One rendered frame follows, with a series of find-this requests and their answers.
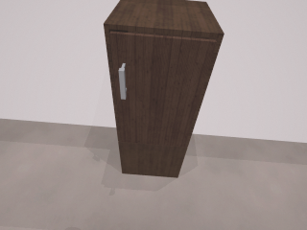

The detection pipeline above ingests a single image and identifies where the handle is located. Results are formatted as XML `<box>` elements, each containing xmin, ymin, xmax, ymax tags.
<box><xmin>118</xmin><ymin>63</ymin><xmax>127</xmax><ymax>100</ymax></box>

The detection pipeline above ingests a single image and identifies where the cupboard door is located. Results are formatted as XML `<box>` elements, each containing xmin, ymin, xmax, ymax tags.
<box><xmin>109</xmin><ymin>31</ymin><xmax>217</xmax><ymax>147</ymax></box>

